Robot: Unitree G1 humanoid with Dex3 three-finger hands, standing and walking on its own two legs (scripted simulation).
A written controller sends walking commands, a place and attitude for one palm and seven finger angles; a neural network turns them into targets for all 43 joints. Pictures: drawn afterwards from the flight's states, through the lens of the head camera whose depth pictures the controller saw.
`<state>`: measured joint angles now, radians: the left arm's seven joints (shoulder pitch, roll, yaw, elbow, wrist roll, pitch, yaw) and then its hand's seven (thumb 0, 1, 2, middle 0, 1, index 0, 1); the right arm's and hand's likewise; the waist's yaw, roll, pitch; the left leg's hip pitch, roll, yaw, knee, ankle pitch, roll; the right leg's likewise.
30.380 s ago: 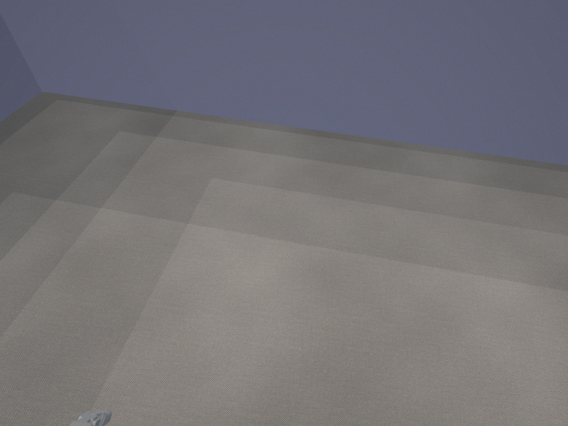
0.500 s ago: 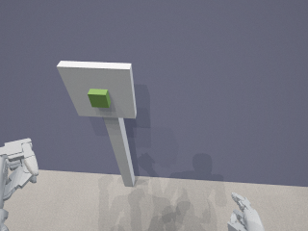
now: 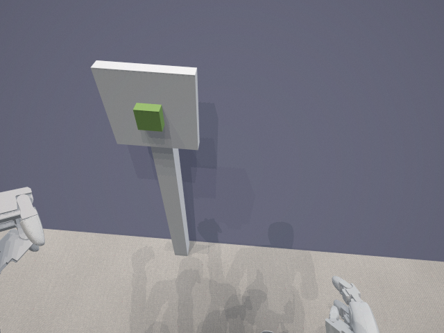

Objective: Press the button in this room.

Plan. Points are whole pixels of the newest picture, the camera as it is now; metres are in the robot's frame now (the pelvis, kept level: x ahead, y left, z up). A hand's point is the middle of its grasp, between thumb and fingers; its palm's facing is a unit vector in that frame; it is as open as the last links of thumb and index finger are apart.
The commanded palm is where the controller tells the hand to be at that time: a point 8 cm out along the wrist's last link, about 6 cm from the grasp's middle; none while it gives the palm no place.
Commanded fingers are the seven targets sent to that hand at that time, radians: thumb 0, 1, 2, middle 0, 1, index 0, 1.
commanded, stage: step back with the hand held close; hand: left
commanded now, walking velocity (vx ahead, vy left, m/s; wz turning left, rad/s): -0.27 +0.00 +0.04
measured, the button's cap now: (150, 116) +0.53 +0.21 +0.09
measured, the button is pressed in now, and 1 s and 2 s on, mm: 0 0 0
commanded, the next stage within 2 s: stop stepping back and stand still in 0.70 s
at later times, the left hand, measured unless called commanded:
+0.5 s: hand (43, 265) +0.15 +0.21 +0.18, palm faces +0.37 -0.80 -0.47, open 3.1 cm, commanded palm +0.08 +0.26 +0.20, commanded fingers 0.00 0.90 0.90 -1.30 -1.50 -1.30 -1.50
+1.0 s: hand out of the picture +0.02 +0.21 +0.19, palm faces +0.43 -0.81 -0.41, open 3.1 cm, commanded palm -0.05 +0.25 +0.20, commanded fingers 0.00 0.90 0.90 -1.30 -1.50 -1.30 -1.50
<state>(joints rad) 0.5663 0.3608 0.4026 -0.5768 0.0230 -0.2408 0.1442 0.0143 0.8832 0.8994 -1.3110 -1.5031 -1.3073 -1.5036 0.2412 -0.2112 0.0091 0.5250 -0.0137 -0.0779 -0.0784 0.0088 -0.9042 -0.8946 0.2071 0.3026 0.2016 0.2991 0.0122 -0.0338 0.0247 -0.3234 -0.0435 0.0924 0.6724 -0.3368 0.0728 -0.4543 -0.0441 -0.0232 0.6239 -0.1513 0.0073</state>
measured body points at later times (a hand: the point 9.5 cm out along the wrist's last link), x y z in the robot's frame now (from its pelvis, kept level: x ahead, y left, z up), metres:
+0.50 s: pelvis -0.04 -0.02 +0.00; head -0.01 +0.00 +0.45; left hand +0.13 +0.25 +0.21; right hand +0.16 -0.24 -0.07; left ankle +0.02 +0.08 -0.72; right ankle +0.02 -0.14 -0.72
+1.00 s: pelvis -0.16 -0.03 +0.01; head -0.16 -0.01 +0.46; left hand -0.01 +0.25 +0.21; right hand +0.00 -0.25 -0.07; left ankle -0.12 +0.09 -0.71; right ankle -0.11 -0.14 -0.72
